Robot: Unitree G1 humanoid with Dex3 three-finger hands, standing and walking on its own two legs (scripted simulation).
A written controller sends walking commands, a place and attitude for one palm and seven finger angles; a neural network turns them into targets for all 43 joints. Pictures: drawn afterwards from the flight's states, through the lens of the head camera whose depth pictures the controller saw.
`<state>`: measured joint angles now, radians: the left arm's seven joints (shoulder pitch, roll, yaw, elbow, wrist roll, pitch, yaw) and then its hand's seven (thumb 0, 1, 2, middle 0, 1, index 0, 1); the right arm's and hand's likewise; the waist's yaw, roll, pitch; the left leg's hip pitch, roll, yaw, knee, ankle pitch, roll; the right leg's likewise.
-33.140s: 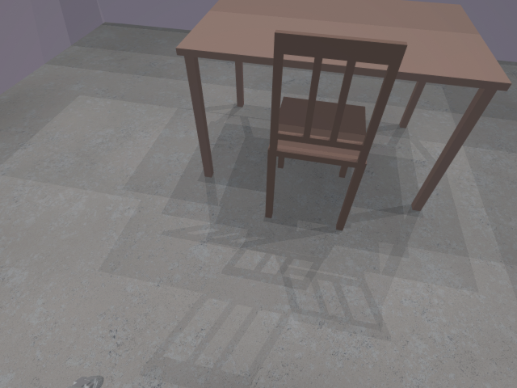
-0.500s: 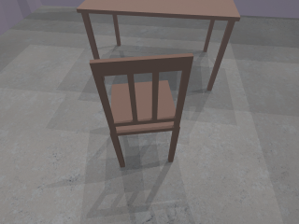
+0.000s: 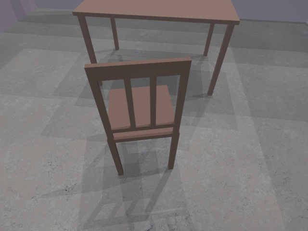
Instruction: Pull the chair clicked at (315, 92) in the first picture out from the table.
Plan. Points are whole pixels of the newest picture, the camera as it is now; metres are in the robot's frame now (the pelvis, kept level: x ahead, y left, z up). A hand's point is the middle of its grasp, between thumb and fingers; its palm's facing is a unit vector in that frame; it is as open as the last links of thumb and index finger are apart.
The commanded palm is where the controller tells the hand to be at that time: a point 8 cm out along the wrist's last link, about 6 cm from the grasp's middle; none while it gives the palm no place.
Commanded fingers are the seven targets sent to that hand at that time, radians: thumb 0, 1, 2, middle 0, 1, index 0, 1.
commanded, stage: look to check the result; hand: left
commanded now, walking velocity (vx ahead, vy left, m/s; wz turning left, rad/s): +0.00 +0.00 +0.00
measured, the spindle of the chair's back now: (130, 105) +0.61 +0.14 -0.10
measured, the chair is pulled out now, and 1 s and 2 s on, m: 0.66 0.66 0.66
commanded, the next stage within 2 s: stand and wait in 0.68 s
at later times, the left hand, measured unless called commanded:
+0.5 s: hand out of the picture -0.02 +0.14 -0.17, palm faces +0.04 -0.99 -0.16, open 7.3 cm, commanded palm none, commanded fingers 0.00 0.90 0.90 -0.20 -0.30 -0.20 -0.30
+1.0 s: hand out of the picture -0.02 +0.14 -0.17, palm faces +0.03 -0.99 -0.16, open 7.3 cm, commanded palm none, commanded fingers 0.00 0.90 0.90 -0.20 -0.30 -0.20 -0.30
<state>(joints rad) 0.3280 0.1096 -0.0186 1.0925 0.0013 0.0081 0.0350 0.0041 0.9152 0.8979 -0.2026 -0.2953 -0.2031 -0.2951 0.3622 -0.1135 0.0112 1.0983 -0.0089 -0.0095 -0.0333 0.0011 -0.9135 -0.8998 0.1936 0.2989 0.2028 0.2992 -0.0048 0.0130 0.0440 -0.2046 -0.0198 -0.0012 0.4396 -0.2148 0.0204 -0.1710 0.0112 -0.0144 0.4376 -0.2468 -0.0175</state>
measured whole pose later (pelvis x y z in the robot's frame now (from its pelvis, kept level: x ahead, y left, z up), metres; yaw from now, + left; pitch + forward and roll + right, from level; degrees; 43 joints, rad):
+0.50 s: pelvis +0.00 -0.01 +0.00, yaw +0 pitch -1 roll +0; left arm 0.33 0.10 -0.02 1.09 0.00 0.00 0.03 0.00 0.91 0.90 -0.20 -0.30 -0.20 -0.30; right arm 0.33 -0.11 0.01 1.10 -0.01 -0.01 -0.03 0.00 -0.91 -0.90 0.19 0.30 0.20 0.30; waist 0.00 0.01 0.05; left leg -0.19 -0.01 -0.01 0.43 -0.21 0.01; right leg -0.16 0.02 -0.02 0.43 -0.25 -0.03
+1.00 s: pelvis +0.00 -0.01 +0.00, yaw +0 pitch -2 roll +0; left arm 0.32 0.10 -0.02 1.09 0.00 0.00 0.04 0.00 0.92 0.90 -0.20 -0.30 -0.20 -0.30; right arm 0.34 -0.11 0.01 1.11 -0.01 -0.01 -0.04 0.00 -0.91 -0.90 0.19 0.30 0.20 0.30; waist 0.00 0.01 0.06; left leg -0.19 0.00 -0.01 0.43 -0.21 0.00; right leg -0.16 0.03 -0.02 0.43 -0.24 -0.04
